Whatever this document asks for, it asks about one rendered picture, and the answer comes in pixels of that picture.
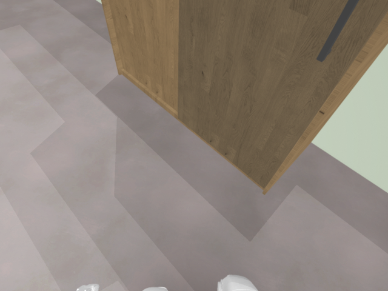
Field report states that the wardrobe door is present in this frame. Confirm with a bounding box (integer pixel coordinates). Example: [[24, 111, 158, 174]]
[[109, 0, 179, 112], [178, 0, 388, 188]]

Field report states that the handle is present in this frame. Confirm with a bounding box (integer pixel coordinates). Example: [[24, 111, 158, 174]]
[[317, 0, 359, 62]]

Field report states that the right robot thigh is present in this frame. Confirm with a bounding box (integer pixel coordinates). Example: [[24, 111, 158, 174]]
[[218, 275, 258, 291]]

